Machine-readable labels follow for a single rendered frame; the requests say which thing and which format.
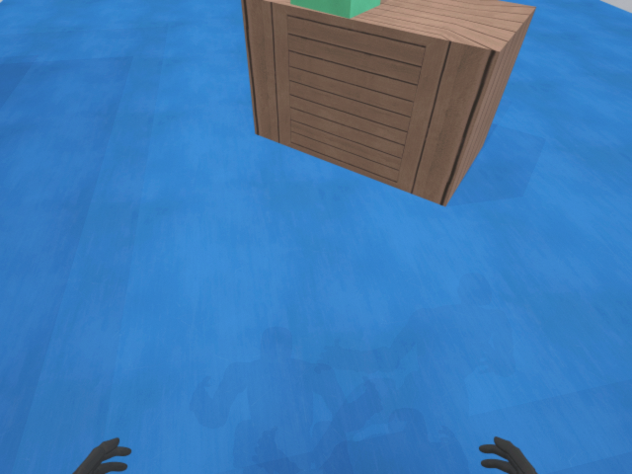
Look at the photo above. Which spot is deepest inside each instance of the pedestal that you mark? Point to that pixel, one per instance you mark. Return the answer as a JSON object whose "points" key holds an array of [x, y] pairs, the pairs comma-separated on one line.
{"points": [[404, 93]]}

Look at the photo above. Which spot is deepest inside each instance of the left robot hand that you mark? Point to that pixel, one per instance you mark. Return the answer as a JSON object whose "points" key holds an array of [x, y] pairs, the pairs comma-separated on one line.
{"points": [[106, 450]]}

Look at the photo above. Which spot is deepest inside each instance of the right robot hand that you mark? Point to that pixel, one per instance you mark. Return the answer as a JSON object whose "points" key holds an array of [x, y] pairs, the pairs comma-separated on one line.
{"points": [[516, 462]]}

